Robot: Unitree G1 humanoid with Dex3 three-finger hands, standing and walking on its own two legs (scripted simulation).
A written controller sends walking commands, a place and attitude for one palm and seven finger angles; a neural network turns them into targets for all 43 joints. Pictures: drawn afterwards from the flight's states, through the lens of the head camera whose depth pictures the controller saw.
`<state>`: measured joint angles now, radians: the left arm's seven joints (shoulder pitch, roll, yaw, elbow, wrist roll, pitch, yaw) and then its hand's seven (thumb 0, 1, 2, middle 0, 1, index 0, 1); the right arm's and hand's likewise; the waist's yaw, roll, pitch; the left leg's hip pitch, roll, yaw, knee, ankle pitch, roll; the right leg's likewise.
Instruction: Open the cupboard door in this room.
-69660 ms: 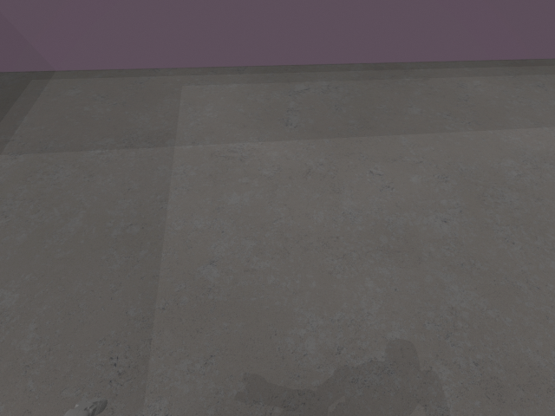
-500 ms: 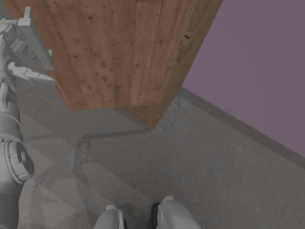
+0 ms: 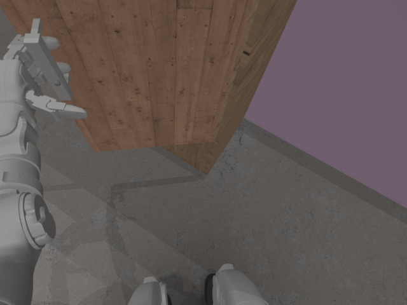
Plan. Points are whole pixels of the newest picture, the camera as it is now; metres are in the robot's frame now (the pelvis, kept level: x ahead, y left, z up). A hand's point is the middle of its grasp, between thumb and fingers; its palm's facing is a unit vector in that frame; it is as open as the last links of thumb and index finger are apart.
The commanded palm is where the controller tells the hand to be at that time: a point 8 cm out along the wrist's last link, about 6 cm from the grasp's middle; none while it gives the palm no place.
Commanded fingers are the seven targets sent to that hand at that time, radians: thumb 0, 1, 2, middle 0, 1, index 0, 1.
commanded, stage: slide the fingers in behind the handle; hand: left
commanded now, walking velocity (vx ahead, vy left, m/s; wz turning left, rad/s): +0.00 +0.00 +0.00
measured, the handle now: (52, 63) +0.56 +0.24 +0.08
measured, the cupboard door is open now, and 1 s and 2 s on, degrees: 40 40 70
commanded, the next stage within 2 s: close the thumb around the handle in 0.18 s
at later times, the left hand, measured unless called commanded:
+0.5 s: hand (62, 83) +0.50 +0.22 +0.08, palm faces +0.07 -1.00 -0.03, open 12.7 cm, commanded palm +0.48 +0.26 +0.07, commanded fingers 0.00 0.17 0.59 -0.35 -1.27 -0.35 -1.27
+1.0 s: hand (63, 82) +0.51 +0.22 +0.08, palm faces +0.06 -1.00 -0.02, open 5.7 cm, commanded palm +0.49 +0.26 +0.07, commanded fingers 0.00 0.90 0.90 -0.40 -1.35 -0.40 -1.35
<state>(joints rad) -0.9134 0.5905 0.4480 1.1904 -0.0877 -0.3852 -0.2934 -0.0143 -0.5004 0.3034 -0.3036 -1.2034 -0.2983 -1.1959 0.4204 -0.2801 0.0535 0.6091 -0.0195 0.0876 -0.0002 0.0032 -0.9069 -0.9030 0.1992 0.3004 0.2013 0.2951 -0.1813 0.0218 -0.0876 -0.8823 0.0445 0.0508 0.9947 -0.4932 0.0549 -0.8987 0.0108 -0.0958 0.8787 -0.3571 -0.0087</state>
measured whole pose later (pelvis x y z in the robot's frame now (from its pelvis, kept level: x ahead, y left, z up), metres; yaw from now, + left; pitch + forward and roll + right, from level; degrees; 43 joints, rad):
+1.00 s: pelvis -0.01 -0.01 +0.00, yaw +0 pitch +22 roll -3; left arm -0.94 0.59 0.45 1.21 -0.08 -0.40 -0.28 0.01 0.73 0.84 -0.39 -1.35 -0.37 -1.34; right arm 0.42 -0.28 0.06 0.62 -0.02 0.07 0.00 0.00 -0.91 -0.90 0.20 0.30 0.20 0.29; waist -0.19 0.02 -0.08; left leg -0.89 0.04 0.05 1.00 -0.48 0.05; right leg -0.91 0.01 -0.09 0.89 -0.35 -0.02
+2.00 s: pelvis +0.01 -0.03 +0.02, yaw +3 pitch +11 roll +0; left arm -0.12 -0.04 0.02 0.31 0.03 -0.29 0.48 0.00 0.72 0.79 -0.36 -1.33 -0.35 -1.32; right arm 0.20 -0.18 0.02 0.58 -0.06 0.02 0.02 0.01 -0.91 -0.90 0.20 0.30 0.20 0.29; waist 0.00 0.02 -0.12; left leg -0.59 0.01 0.05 0.85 -0.45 0.02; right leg -0.64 -0.01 -0.09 0.83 -0.38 -0.04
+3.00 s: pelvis -0.01 -0.04 +0.02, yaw +4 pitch +8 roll +1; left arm -0.02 -0.09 -0.14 0.25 0.07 -0.26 0.56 -0.01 -0.46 0.32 -0.28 -0.94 -0.28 -0.94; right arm 0.20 -0.19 0.01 0.61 -0.07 -0.01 -0.01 0.01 -0.91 -0.90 0.20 0.30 0.20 0.29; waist 0.00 0.02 -0.10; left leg -0.57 0.01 0.02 0.86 -0.43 0.00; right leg -0.63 -0.02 -0.11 0.86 -0.38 -0.06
